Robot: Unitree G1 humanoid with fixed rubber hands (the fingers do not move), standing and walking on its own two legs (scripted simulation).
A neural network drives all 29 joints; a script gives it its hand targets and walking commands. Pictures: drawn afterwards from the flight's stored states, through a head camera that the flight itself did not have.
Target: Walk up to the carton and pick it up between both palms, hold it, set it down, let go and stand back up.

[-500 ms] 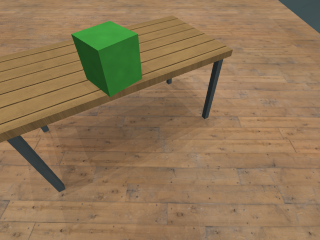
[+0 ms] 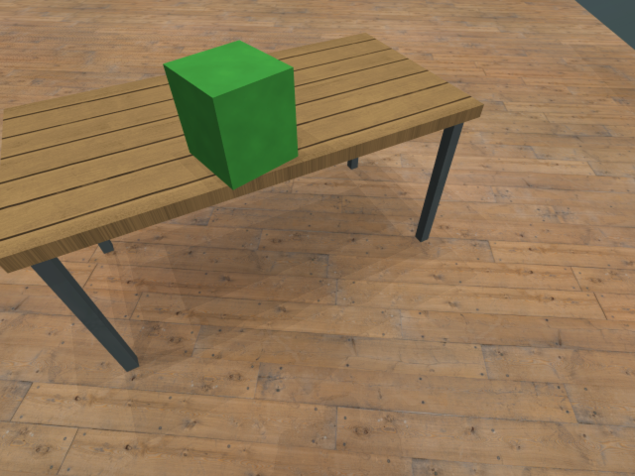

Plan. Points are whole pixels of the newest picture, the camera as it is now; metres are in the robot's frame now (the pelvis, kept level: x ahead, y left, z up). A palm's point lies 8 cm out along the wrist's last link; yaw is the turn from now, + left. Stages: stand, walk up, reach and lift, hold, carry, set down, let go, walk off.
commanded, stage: walk up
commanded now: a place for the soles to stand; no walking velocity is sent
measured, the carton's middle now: (236, 114) +0.91 +0.20 -0.01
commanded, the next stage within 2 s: none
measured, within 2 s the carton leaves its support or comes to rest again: neither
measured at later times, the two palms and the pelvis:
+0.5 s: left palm out of the picture +0.15 +0.30 -0.15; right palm out of the picture +0.14 -0.18 -0.16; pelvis +0.14 +0.05 -0.02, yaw +11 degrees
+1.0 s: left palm (181, 446) +0.21 +0.22 -0.17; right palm (429, 253) +0.54 -0.21 -0.10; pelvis +0.34 +0.00 -0.02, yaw +24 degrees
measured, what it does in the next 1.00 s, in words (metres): walks ahead, turning left: left foot, then right foot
